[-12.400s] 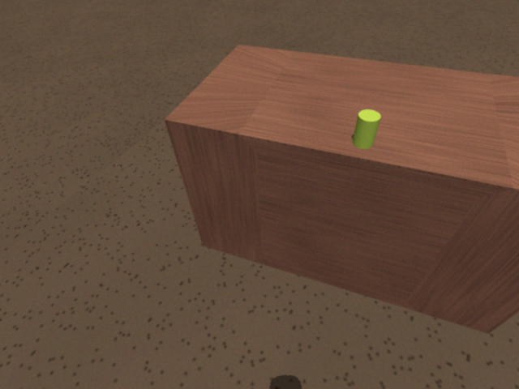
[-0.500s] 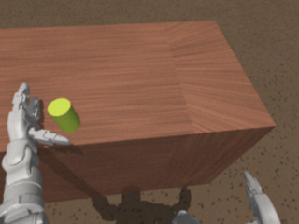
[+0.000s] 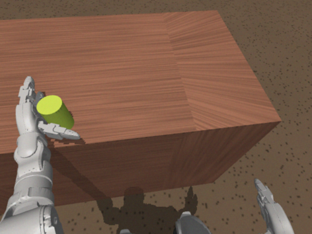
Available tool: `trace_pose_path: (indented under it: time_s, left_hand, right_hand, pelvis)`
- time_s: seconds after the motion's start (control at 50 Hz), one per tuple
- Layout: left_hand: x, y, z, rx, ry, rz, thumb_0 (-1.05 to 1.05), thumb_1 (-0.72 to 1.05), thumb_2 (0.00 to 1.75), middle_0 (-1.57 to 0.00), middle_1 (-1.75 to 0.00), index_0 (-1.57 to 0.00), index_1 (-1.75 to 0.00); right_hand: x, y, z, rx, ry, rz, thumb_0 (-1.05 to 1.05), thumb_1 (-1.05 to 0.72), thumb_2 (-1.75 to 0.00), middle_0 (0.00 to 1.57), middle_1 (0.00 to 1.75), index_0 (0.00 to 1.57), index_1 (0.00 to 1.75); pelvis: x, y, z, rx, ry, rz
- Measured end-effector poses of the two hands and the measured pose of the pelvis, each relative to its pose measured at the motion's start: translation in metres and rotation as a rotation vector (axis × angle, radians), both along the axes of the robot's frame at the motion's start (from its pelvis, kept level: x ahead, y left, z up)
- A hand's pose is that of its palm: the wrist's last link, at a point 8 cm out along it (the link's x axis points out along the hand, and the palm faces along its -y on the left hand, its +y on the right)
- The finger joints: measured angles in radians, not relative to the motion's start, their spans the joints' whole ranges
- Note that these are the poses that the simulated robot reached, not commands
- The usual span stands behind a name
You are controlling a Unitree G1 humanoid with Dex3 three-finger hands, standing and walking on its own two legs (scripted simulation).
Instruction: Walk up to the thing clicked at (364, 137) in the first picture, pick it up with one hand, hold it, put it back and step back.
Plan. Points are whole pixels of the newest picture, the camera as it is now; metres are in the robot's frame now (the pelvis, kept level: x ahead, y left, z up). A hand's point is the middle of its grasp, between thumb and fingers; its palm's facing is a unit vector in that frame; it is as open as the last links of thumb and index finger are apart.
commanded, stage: close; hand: left
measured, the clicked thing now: (57, 115) +0.45 +0.23 +0.04
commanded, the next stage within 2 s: settle in 0.70 s
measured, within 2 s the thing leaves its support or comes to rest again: leaves its support in 1.06 s
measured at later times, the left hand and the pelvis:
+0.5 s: hand (52, 106) +0.46 +0.23 +0.07, palm faces +0.21 -0.98 +0.00, open 11.5 cm; pelvis +0.01 +0.01 +0.00, yaw +0 degrees
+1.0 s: hand (55, 106) +0.46 +0.22 +0.07, palm faces +0.21 -0.98 +0.00, open 7.4 cm; pelvis +0.00 +0.00 +0.00, yaw +0 degrees
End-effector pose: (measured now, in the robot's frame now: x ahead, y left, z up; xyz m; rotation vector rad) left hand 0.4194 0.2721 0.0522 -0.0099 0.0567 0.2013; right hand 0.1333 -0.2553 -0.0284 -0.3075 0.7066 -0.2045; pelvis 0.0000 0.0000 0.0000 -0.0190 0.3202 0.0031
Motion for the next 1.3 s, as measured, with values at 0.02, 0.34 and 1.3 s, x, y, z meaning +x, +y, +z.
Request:
trace_pose_path:
  time_s: [0.02, 0.34, 1.3]
  left_hand:
    - [-0.001, 0.002, -0.003, 0.000, 0.007, 0.006, -0.01, -0.57, 0.02, -0.10, -0.02, -0.11, -0.02]
    - [0.006, 0.002, 0.007, 0.003, -0.009, -0.018, -0.01, -0.39, 0.21, -0.52, -0.37, -0.54, -0.35]
    - [0.012, 0.005, 0.043, 0.029, -0.035, 0.007, 0.01, -0.09, 1.06, -0.90, -1.09, -0.90, -1.09]
  right_hand:
    - [0.001, 0.000, 0.000, 0.002, 0.002, -0.003, -0.01, 0.53, -0.05, 0.05, 0.05, 0.05, 0.05]
    - [0.021, 0.011, 0.012, 0.001, -0.017, 0.031, -0.01, 0.52, -0.04, 0.05, 0.05, 0.05, 0.05]
    - [0.026, 0.006, 0.016, 0.027, -0.014, 0.000, -0.01, 0.53, -0.05, 0.05, 0.05, 0.05, 0.05]
  pelvis:
    - [0.000, 0.000, 0.000, 0.000, 0.002, -0.002]
    - [0.013, 0.009, 0.004, -0.013, -0.002, 0.006]
    - [0.016, 0.001, 0.013, 0.003, -0.036, 0.006]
